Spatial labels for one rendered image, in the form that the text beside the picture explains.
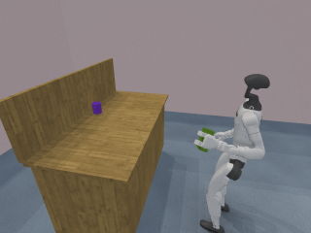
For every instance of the robot right hand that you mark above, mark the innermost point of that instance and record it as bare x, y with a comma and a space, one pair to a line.
220, 135

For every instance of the table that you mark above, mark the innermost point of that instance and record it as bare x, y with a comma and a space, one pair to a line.
94, 171

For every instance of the right robot forearm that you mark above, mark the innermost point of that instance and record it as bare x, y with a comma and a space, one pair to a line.
229, 134

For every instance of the sponge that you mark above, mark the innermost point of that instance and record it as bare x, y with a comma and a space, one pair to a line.
207, 131

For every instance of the left robot foot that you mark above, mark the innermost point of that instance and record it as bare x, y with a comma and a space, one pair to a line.
208, 225

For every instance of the left robot forearm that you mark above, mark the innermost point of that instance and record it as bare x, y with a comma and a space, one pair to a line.
243, 152

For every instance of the robot left shin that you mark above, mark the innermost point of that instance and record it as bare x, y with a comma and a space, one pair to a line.
214, 208

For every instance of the robot left hand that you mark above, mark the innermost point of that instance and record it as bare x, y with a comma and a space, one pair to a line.
209, 141

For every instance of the left robot upper arm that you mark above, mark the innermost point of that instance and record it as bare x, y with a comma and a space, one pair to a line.
251, 124

